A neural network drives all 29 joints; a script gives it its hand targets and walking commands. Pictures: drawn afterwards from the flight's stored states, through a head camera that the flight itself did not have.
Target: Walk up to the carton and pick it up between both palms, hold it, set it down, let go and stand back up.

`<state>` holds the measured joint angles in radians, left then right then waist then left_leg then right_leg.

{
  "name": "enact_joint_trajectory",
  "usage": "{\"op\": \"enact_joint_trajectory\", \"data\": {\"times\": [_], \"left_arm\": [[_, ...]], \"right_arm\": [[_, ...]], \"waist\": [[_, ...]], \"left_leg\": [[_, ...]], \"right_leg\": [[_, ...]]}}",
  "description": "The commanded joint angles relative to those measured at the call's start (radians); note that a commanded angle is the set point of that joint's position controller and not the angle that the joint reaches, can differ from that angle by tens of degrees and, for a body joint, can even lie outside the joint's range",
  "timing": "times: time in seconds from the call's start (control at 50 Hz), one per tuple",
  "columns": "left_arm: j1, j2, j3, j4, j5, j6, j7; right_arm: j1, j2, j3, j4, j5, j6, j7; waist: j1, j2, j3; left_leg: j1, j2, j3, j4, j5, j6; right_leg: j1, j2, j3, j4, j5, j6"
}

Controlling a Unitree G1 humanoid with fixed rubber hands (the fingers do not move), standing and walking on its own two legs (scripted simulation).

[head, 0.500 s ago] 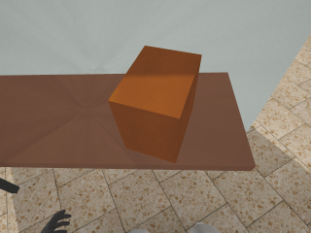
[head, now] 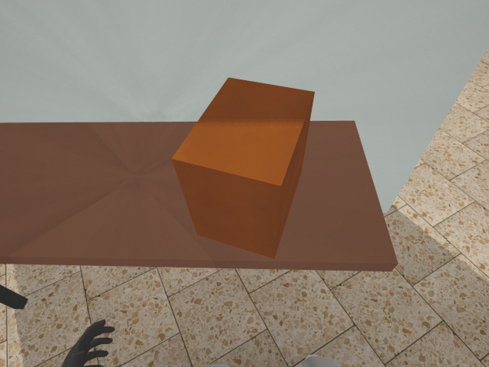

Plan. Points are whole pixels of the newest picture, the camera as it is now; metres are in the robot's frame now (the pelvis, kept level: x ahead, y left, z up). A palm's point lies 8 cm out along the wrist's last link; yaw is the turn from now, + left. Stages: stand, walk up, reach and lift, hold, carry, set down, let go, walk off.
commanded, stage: stand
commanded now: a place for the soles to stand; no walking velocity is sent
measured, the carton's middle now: (251, 168) +0.53 +0.03 -0.03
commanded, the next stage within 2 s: reach and lift in 0.24 s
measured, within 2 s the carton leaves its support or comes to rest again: neither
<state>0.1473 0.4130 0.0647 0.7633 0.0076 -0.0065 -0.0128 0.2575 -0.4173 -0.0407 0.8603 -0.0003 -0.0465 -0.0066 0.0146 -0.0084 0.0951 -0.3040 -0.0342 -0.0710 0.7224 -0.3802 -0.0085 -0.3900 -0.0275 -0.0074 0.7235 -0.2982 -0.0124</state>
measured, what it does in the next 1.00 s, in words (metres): stands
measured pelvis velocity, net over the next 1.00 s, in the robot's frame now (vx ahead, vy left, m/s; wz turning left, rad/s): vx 0.01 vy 0.03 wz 0.00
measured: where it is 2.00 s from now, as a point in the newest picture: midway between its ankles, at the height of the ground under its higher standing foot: outside the picture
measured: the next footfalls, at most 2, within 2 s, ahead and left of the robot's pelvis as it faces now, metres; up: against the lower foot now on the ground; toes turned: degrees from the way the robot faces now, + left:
none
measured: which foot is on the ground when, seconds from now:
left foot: down 0.00-1.00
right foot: down 0.00-1.00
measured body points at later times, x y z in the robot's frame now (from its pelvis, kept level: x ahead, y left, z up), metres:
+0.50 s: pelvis +0.01 -0.01 +0.00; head +0.05 -0.02 +0.45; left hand +0.18 +0.30 -0.08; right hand +0.15 -0.33 -0.10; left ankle +0.01 +0.13 -0.71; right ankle +0.06 -0.12 -0.71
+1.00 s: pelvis +0.01 +0.03 +0.01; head +0.00 +0.07 +0.46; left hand +0.18 +0.33 -0.07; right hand +0.18 -0.22 -0.05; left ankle +0.01 +0.13 -0.71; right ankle +0.06 -0.12 -0.71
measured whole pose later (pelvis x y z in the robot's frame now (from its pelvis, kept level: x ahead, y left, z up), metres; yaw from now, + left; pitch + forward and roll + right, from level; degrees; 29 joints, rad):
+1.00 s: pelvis +0.01 +0.03 +0.01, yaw +0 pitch -7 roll -4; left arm 0.19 0.36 0.09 0.49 0.03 0.18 -0.04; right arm 0.15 -0.17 -0.11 0.83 -0.02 -0.32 -0.05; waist 0.01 -0.01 0.10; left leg -0.16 0.01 -0.07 0.68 -0.40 0.01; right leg -0.16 0.01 -0.02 0.52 -0.23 0.01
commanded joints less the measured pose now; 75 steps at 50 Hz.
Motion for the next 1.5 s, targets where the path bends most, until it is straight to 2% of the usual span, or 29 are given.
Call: {"op": "enact_joint_trajectory", "data": {"times": [0.0, 0.02, 0.06, 0.08, 0.1, 0.16, 0.22, 0.24, 0.26, 0.28, 0.3, 0.34, 0.38, 0.42, 0.5, 0.54, 0.6, 0.68, 0.78, 0.8, 0.86, 0.92, 1.0, 1.04, 1.12, 1.24, 1.34, 1.42, 1.48], "left_arm": [[-0.047, 0.201, 0.034, -0.001, 0.008, -0.019, 0.001], [-0.044, 0.192, 0.029, 0.000, 0.008, -0.020, 0.000], [-0.051, 0.199, 0.034, -0.002, 0.006, -0.017, -0.001], [-0.062, 0.196, 0.032, 0.001, 0.007, -0.017, -0.001], [-0.064, 0.198, 0.029, -0.005, 0.002, -0.017, -0.003], [-0.040, 0.186, 0.028, 0.003, 0.003, -0.020, -0.004], [-0.043, 0.192, 0.026, 0.004, 0.007, -0.024, -0.003], [-0.267, 0.138, 0.053, -0.202, 0.021, 0.216, 0.037], [-0.224, 0.102, 0.033, -0.218, 0.029, 0.289, 0.062], [-0.189, 0.069, 0.052, -0.207, 0.063, 0.315, 0.067], [-0.181, 0.070, 0.074, -0.243, 0.082, 0.331, 0.060], [-0.205, 0.106, 0.102, -0.353, 0.076, 0.344, 0.055], [-0.215, 0.156, 0.102, -0.433, 0.051, 0.347, 0.054], [-0.203, 0.157, 0.114, -0.451, 0.027, 0.333, 0.045], [-0.129, 0.155, 0.151, -0.407, 0.022, 0.295, 0.006], [-0.070, 0.143, 0.157, -0.363, 0.037, 0.287, -0.011], [-0.046, 0.127, 0.166, -0.385, 0.067, 0.272, -0.034], [-0.064, 0.101, 0.127, -0.449, 0.065, 0.255, -0.036], [-0.075, 0.076, 0.088, -0.502, 0.022, 0.205, -0.024], [-0.079, 0.080, 0.090, -0.512, 0.004, 0.192, -0.022], [-0.043, 0.044, 0.047, -0.535, -0.002, 0.164, -0.018], [-0.059, 0.018, 0.012, -0.527, -0.015, 0.128, -0.022], [-0.056, -0.007, -0.029, -0.505, -0.035, 0.088, -0.034], [-0.053, -0.002, -0.030, -0.475, -0.054, 0.059, -0.043], [-0.117, 0.014, -0.044, -0.445, -0.100, 0.016, -0.062], [-0.147, 0.078, -0.006, -0.379, -0.124, -0.029, -0.106], [-0.177, 0.132, 0.003, -0.396, -0.161, -0.062, -0.126], [-0.149, 0.148, 0.014, -0.434, -0.154, -0.100, -0.133], [-0.131, 0.137, -0.001, -0.431, -0.165, -0.104, -0.139]], "right_arm": [[-0.035, -0.194, -0.025, -0.044, -0.016, -0.018, 0.002], [-0.042, -0.188, -0.026, -0.044, -0.017, -0.017, 0.002], [-0.040, -0.200, -0.023, -0.050, -0.018, -0.018, 0.002], [-0.028, -0.185, -0.025, -0.055, -0.017, -0.017, 0.002], [-0.030, -0.188, -0.027, -0.052, -0.020, -0.017, 0.002], [-0.052, -0.200, -0.024, -0.044, -0.023, -0.020, 0.002], [-0.038, -0.198, -0.025, -0.046, -0.015, -0.022, 0.003], [-0.361, -0.062, -0.158, -0.015, -0.138, -0.204, 0.025], [-0.342, -0.153, -0.185, 0.051, -0.129, -0.231, 0.061], [-0.317, -0.200, -0.204, 0.094, -0.136, -0.229, 0.071], [-0.307, -0.234, -0.218, 0.102, -0.139, -0.231, 0.067], [-0.266, -0.207, -0.211, 0.029, -0.146, -0.243, 0.059], [-0.245, -0.138, -0.196, -0.010, -0.127, -0.250, 0.040], [-0.191, -0.049, -0.150, -0.067, -0.104, -0.251, 0.022], [-0.079, 0.021, -0.105, -0.109, -0.059, -0.255, -0.017], [-0.040, 0.043, -0.088, -0.112, -0.043, -0.254, -0.037], [-0.012, 0.064, -0.066, -0.102, -0.004, -0.266, -0.062], [-0.032, 0.076, -0.054, -0.075, 0.002, -0.287, -0.064], [-0.059, 0.085, -0.081, -0.103, -0.009, -0.309, -0.062], [-0.063, 0.103, -0.070, -0.140, -0.004, -0.317, -0.061], [-0.055, 0.114, -0.094, -0.129, -0.006, -0.319, -0.056], [-0.060, 0.121, -0.107, -0.152, -0.008, -0.316, -0.056], [-0.071, 0.114, -0.111, -0.185, 0.003, -0.311, -0.057], [-0.094, 0.133, -0.113, -0.230, -0.009, -0.304, -0.068], [-0.132, 0.188, -0.092, -0.325, 0.003, -0.286, -0.088], [-0.078, 0.298, -0.031, -0.372, 0.026, -0.252, -0.153], [-0.085, 0.360, 0.002, -0.445, 0.035, -0.245, -0.202], [-0.059, 0.404, 0.050, -0.450, 0.065, -0.273, -0.225], [-0.060, 0.412, 0.046, -0.444, 0.068, -0.295, -0.244]], "waist": [[-0.004, -0.002, -0.130], [-0.002, -0.021, -0.129], [-0.007, 0.013, -0.155], [-0.012, -0.024, -0.135], [-0.014, -0.017, -0.132], [0.009, 0.013, -0.122], [-0.003, -0.011, -0.164], [-0.023, 0.075, -0.096], [-0.037, 0.160, -0.063], [-0.034, 0.164, -0.042], [-0.026, 0.145, -0.026], [-0.023, 0.091, -0.097], [-0.037, -0.027, -0.145], [-0.038, -0.102, -0.146], [-0.018, -0.150, -0.150], [0.002, -0.141, -0.144], [0.004, -0.092, -0.146], [-0.007, 0.044, -0.106], [-0.032, 0.082, -0.058], [-0.021, 0.101, -0.080], [-0.032, 0.147, -0.030], [-0.026, 0.205, -0.003], [-0.038, 0.226, 0.026], [-0.037, 0.161, 0.023], [-0.033, 0.126, 0.043], [-0.036, 0.040, 0.063], [-0.017, 0.063, 0.078], [0.009, 0.079, 0.006], [-0.003, 0.096, 0.021]], "left_leg": [[-0.093, 0.094, -0.129, -0.204, 0.080, 0.076], [-0.080, 0.092, -0.110, -0.201, 0.079, 0.073], [-0.078, 0.092, -0.127, -0.195, 0.091, 0.077], [-0.079, 0.087, -0.113, -0.193, 0.054, 0.079], [-0.068, 0.088, -0.115, -0.209, 0.039, 0.076], [-0.102, 0.105, -0.149, -0.235, 0.047, 0.081], [-0.043, 0.092, -0.107, -0.194, 0.128, 0.070], [-0.276, 0.072, 0.171, -0.145, -0.073, -0.016], [-0.460, 0.140, 0.137, -0.211, -0.242, 0.039], [-0.604, 0.169, 0.123, -0.284, -0.292, 0.078], [-0.668, 0.178, 0.131, -0.293, -0.264, 0.085], [-0.567, 0.153, 0.148, -0.255, -0.162, 0.060], [-0.356, 0.091, 0.171, -0.156, -0.011, 0.016], [-0.154, 0.048, 0.180, -0.109, 0.090, 0.004], [-0.066, 0.008, 0.191, -0.124, 0.157, 0.005], [-0.046, 0.001, 0.194, -0.148, 0.161, 0.002], [-0.010, 0.011, 0.191, -0.183, 0.218, -0.016], [0.077, 0.014, 0.183, -0.220, 0.298, -0.041], [0.097, 0.038, 0.171, -0.279, 0.297, -0.052], [0.087, 0.039, 0.170, -0.286, 0.306, -0.053], [0.060, 0.063, 0.147, -0.351, 0.241, -0.060], [-0.089, 0.100, 0.131, -0.431, 0.129, -0.037], [-0.210, 0.140, 0.115, -0.505, 0.016, -0.018], [-0.235, 0.129, 0.128, -0.505, -0.005, 0.000], [-0.315, 0.134, 0.133, -0.507, -0.103, 0.024], [-0.231, 0.100, 0.155, -0.414, -0.034, 0.025], [-0.156, 0.096, 0.157, -0.400, -0.019, 0.024], [-0.080, 0.084, 0.144, -0.357, 0.088, -0.003], [0.002, 0.078, 0.138, -0.351, 0.132, -0.017]], "right_leg": [[0.158, -0.077, 0.121, -0.183, -0.088, -0.070], [0.150, -0.091, 0.133, -0.199, -0.086, -0.075], [0.159, -0.083, 0.125, -0.188, -0.065, -0.066], [0.140, -0.090, 0.138, -0.213, -0.128, -0.071], [0.125, -0.093, 0.135, -0.200, -0.139, -0.073], [0.171, -0.075, 0.125, -0.201, -0.100, -0.067], [0.173, -0.095, 0.144, -0.205, -0.005, -0.073], [0.138, 0.044, -0.053, -0.065, -0.123, -0.053], [0.280, 0.096, -0.085, 0.076, -0.070, -0.036], [0.474, 0.131, -0.109, 0.117, 0.023, -0.024], [0.554, 0.128, -0.110, 0.123, 0.061, -0.008], [0.564, 0.100, -0.102, 0.054, 0.096, -0.005], [0.421, 0.055, -0.070, -0.044, 0.078, -0.010], [0.285, 0.025, -0.032, -0.133, 0.089, -0.011], [0.324, -0.006, 0.028, -0.195, 0.251, 0.024], [0.378, -0.021, 0.052, -0.215, 0.356, 0.034], [0.427, -0.007, 0.036, -0.222, 0.440, 0.028], [0.367, 0.009, -0.012, -0.242, 0.379, 0.008], [0.352, 0.040, -0.045, -0.269, 0.258, -0.021], [0.374, 0.040, -0.047, -0.273, 0.258, -0.030], [0.406, 0.065, -0.060, -0.275, 0.220, -0.034], [0.530, 0.089, -0.067, -0.240, 0.226, -0.027], [0.649, 0.111, -0.070, -0.216, 0.219, -0.021], [0.694, 0.107, -0.045, -0.222, 0.207, -0.015], [0.711, 0.104, -0.012, -0.206, 0.120, -0.013], [0.629, 0.063, 0.063, -0.268, -0.003, -0.013], [0.563, 0.041, 0.056, -0.306, -0.020, -0.019], [0.545, 0.020, 0.055, -0.318, 0.056, -0.022], [0.470, 0.024, 0.037, -0.338, 0.061, -0.023]]}}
